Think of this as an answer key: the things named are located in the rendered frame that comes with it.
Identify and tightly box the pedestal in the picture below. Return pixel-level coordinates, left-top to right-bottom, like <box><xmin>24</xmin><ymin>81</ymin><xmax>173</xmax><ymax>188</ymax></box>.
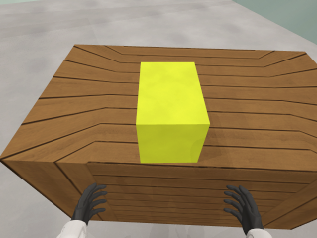
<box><xmin>0</xmin><ymin>44</ymin><xmax>317</xmax><ymax>230</ymax></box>

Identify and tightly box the left robot forearm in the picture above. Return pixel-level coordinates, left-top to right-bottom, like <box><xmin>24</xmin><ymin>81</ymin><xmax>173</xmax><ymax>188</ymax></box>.
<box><xmin>56</xmin><ymin>220</ymin><xmax>88</xmax><ymax>238</ymax></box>

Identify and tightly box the right robot hand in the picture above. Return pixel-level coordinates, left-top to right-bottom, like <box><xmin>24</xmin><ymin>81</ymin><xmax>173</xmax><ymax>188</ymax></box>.
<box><xmin>223</xmin><ymin>185</ymin><xmax>264</xmax><ymax>236</ymax></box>

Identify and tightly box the right robot forearm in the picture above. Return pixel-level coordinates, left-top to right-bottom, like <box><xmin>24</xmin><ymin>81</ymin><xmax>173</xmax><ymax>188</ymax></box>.
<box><xmin>246</xmin><ymin>228</ymin><xmax>272</xmax><ymax>238</ymax></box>

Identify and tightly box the left robot hand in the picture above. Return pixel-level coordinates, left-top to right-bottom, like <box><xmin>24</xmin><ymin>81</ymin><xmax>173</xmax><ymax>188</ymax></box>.
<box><xmin>70</xmin><ymin>183</ymin><xmax>108</xmax><ymax>226</ymax></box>

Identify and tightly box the carton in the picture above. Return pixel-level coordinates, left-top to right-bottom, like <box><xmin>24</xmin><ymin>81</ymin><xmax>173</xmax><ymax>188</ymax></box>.
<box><xmin>136</xmin><ymin>62</ymin><xmax>210</xmax><ymax>164</ymax></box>

